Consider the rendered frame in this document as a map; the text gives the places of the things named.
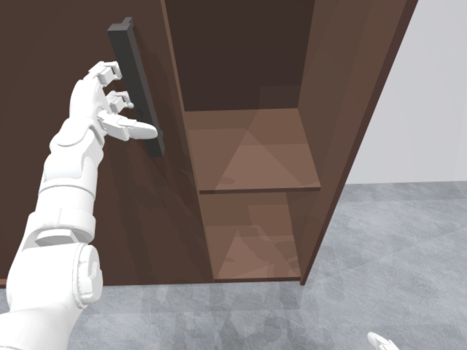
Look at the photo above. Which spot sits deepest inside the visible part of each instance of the left robot hand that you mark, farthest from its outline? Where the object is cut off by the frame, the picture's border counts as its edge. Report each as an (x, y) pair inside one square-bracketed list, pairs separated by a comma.
[(88, 100)]

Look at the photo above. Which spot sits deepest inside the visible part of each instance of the handle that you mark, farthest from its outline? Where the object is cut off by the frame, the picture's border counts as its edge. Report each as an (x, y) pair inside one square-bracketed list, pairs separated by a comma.
[(128, 58)]

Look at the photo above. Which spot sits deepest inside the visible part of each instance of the right robot hand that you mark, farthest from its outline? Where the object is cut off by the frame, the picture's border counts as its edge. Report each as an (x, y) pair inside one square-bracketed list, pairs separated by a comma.
[(379, 343)]

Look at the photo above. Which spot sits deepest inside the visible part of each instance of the wardrobe door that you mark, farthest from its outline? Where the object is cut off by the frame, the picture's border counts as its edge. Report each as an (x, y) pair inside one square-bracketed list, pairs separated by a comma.
[(150, 226), (6, 260)]

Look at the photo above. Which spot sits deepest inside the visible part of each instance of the robot left upper arm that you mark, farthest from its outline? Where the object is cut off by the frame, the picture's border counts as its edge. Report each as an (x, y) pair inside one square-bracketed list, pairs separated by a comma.
[(49, 288)]

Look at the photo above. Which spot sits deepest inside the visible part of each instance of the robot left forearm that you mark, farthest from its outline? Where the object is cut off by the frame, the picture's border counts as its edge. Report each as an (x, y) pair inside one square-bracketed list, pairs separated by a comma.
[(64, 210)]

